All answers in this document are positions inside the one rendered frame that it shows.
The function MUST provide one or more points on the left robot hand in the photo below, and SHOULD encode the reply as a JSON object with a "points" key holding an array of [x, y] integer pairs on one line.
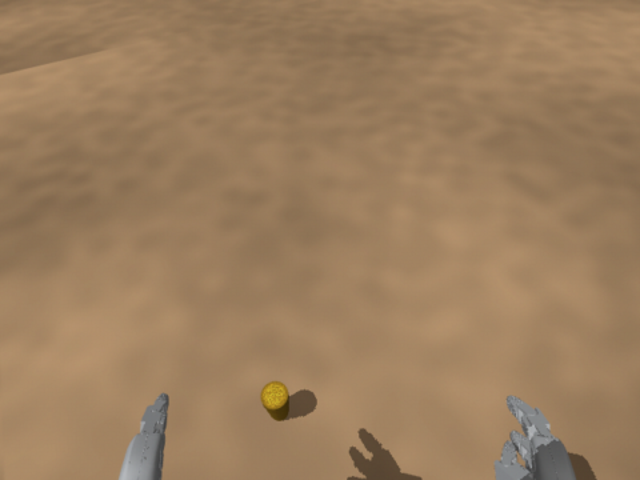
{"points": [[144, 456]]}

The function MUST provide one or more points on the right robot hand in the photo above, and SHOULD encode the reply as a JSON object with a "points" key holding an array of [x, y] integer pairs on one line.
{"points": [[545, 456]]}

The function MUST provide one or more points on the cup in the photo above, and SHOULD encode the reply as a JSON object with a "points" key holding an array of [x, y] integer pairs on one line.
{"points": [[275, 399]]}

